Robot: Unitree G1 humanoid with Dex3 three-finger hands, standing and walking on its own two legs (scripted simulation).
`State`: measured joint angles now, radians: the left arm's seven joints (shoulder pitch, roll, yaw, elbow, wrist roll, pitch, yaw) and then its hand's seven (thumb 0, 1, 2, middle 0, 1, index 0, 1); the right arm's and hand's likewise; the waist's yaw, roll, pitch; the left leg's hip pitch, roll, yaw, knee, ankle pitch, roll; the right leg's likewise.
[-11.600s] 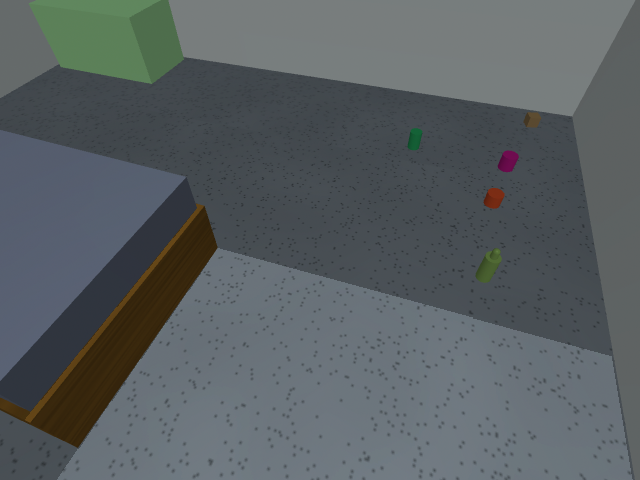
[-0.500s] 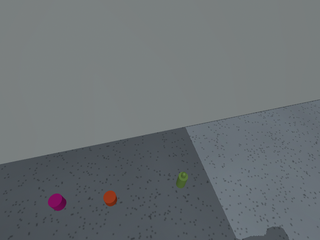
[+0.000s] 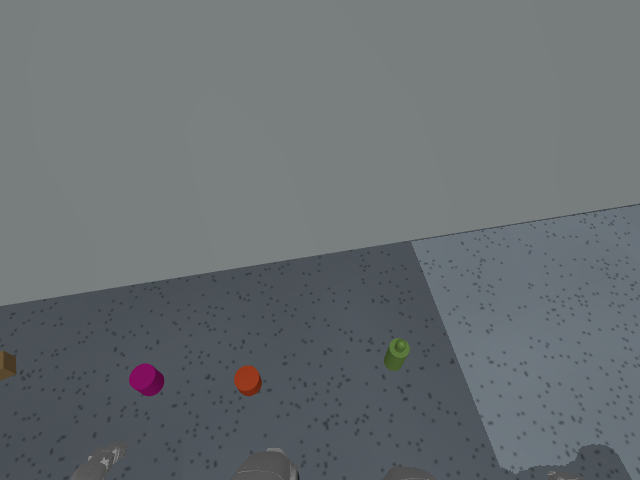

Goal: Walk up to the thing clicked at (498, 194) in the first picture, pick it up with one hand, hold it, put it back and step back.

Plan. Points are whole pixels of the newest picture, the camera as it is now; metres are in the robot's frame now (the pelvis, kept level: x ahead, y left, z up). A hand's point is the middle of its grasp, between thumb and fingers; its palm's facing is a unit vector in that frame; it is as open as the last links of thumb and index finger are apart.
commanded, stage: walk up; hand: left
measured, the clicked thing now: (248, 380) +0.42 +0.24 -0.72
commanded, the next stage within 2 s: none
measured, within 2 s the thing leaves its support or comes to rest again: neither
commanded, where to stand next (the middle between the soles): +0.03 +0.00 m, yaw +0 degrees
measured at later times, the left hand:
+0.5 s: hand out of the picture -0.01 +0.26 -0.13, palm faces +0.02 -0.91 -0.40, open 7.4 cm
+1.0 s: hand out of the picture +0.05 +0.26 -0.12, palm faces +0.04 -0.88 -0.48, open 7.4 cm
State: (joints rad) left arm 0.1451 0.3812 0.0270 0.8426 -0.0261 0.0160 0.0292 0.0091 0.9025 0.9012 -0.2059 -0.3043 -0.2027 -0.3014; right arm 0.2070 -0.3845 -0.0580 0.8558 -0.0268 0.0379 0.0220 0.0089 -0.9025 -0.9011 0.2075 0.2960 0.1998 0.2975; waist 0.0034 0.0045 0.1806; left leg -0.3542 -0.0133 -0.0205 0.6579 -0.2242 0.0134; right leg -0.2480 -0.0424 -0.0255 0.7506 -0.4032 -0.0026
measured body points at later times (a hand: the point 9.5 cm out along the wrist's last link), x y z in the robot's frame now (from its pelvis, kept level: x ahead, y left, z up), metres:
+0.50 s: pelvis -0.04 -0.01 +0.01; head -0.01 -0.02 +0.46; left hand -0.01 +0.31 -0.10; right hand +0.04 -0.32 -0.12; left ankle -0.03 +0.12 -0.70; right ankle -0.06 -0.12 -0.72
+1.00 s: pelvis -0.05 -0.02 +0.00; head +0.00 -0.05 +0.44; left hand +0.04 +0.30 -0.09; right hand +0.05 -0.35 -0.14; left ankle -0.09 +0.13 -0.64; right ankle +0.07 -0.15 -0.72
